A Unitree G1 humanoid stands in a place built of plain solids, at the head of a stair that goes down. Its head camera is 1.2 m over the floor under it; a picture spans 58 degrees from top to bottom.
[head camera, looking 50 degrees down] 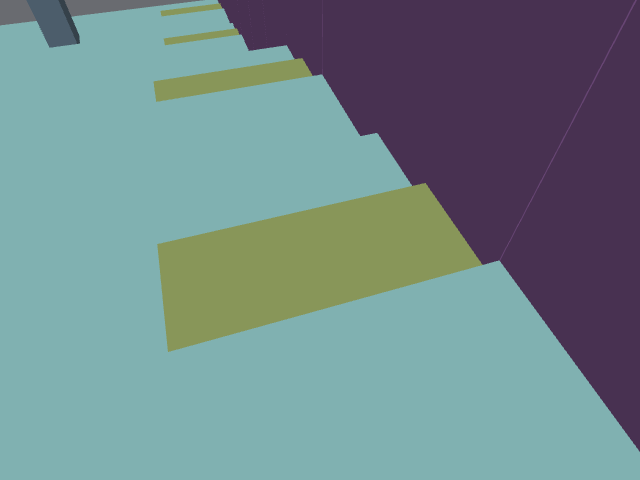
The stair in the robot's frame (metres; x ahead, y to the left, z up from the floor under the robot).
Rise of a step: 0.10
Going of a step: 0.53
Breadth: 1.15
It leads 18 degrees to the left of straight ahead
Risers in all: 3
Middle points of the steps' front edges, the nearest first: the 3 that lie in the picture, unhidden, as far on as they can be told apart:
0.74 -0.08 0.00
1.25 0.08 -0.10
1.75 0.24 -0.20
